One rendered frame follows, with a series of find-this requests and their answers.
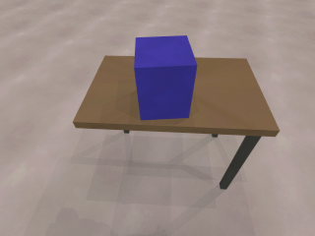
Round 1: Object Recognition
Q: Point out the carton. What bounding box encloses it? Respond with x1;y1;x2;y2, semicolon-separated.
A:
134;35;198;121

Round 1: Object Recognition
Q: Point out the table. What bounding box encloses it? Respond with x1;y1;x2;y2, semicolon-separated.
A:
73;55;280;190

